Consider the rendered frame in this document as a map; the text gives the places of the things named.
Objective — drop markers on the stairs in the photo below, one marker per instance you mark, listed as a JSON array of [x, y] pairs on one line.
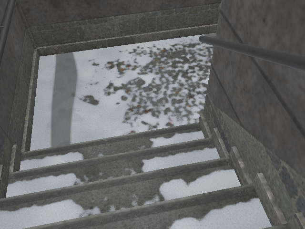
[[169, 178]]

